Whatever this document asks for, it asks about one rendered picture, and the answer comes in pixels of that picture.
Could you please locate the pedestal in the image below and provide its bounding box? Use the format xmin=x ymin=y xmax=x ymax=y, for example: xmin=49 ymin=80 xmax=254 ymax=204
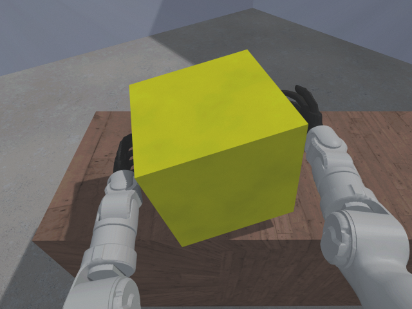
xmin=32 ymin=111 xmax=412 ymax=306

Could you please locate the robot left forearm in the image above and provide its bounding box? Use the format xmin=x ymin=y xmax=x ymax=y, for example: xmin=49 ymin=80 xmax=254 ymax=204
xmin=62 ymin=170 xmax=143 ymax=309

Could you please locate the robot right upper arm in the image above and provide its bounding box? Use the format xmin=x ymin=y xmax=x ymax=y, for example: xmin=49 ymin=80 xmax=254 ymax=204
xmin=320 ymin=209 xmax=412 ymax=309

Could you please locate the robot left upper arm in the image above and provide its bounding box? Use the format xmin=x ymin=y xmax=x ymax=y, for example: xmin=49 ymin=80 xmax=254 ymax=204
xmin=64 ymin=276 xmax=141 ymax=309

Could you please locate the carton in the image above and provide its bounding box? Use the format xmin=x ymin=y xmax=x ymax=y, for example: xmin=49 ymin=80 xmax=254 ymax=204
xmin=129 ymin=50 xmax=308 ymax=247

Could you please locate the robot right hand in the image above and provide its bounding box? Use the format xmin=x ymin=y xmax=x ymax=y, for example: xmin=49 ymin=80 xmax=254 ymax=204
xmin=281 ymin=85 xmax=323 ymax=133

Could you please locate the robot left hand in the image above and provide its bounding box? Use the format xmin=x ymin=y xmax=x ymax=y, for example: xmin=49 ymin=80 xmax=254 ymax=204
xmin=113 ymin=134 xmax=134 ymax=173

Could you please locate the robot right forearm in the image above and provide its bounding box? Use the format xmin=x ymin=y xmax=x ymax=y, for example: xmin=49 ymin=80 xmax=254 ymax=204
xmin=304 ymin=126 xmax=409 ymax=265

